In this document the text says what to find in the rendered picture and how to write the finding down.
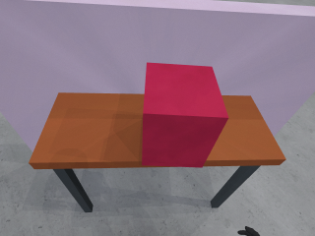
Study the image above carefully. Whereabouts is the table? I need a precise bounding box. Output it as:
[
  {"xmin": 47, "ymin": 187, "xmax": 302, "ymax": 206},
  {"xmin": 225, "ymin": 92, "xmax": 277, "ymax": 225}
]
[{"xmin": 29, "ymin": 92, "xmax": 286, "ymax": 212}]

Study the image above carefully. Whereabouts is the carton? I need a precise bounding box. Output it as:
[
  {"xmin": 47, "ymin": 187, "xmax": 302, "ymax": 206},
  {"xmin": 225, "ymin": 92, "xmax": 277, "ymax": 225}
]
[{"xmin": 142, "ymin": 62, "xmax": 229, "ymax": 168}]

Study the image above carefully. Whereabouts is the right robot hand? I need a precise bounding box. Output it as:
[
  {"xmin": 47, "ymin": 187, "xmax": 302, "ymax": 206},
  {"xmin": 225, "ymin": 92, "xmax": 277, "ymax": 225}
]
[{"xmin": 237, "ymin": 226, "xmax": 260, "ymax": 236}]

